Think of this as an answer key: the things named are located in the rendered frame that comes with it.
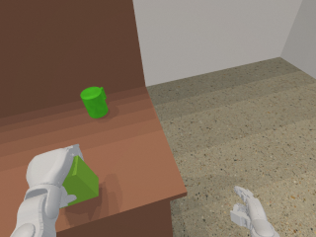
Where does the right robot hand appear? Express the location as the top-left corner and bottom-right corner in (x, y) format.
(230, 186), (268, 230)

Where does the left robot hand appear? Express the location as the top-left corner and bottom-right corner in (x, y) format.
(26, 144), (84, 208)

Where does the robot left forearm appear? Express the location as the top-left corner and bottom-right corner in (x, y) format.
(10, 184), (62, 237)

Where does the robot right forearm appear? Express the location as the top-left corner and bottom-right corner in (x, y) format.
(249, 218), (280, 237)

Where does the sponge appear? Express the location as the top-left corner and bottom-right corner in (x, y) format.
(62, 155), (99, 208)

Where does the table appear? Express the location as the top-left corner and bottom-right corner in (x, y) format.
(0, 0), (188, 237)

